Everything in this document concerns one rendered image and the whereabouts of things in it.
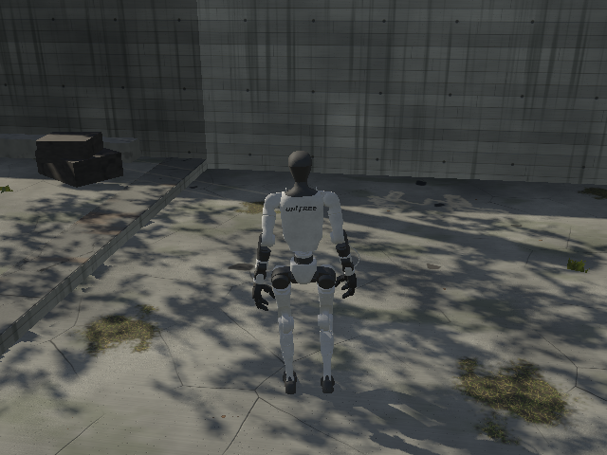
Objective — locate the right robot foot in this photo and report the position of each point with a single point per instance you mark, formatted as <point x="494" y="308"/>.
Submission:
<point x="327" y="385"/>

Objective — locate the right robot hand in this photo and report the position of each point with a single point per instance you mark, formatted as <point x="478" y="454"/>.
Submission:
<point x="351" y="284"/>

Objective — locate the left robot upper arm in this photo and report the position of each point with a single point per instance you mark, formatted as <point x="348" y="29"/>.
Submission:
<point x="272" y="202"/>

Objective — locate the right robot upper arm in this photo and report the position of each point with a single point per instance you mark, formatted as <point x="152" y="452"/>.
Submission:
<point x="331" y="200"/>

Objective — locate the robot right forearm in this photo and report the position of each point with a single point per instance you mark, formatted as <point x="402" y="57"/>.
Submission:
<point x="345" y="256"/>

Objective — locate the robot left forearm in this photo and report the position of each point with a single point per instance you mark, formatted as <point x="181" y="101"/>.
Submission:
<point x="263" y="253"/>

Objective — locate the robot head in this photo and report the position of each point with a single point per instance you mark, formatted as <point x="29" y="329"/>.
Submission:
<point x="300" y="163"/>

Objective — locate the left robot hand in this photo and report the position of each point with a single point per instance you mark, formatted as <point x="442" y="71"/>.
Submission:
<point x="256" y="295"/>

